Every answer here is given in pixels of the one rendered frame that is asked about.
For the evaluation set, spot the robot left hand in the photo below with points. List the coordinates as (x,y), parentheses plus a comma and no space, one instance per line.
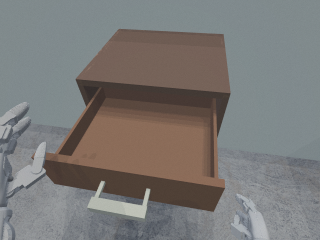
(11,127)

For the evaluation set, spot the robot left forearm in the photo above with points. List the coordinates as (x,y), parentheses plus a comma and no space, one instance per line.
(7,231)

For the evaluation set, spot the robot right hand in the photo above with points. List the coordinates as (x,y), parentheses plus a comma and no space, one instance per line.
(254,225)

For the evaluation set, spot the handle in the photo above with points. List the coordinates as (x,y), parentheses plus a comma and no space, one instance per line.
(117,208)

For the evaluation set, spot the drawer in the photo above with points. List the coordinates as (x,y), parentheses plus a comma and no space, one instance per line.
(138,140)

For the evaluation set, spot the cabinet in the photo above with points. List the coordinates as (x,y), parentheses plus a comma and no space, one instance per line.
(167,62)

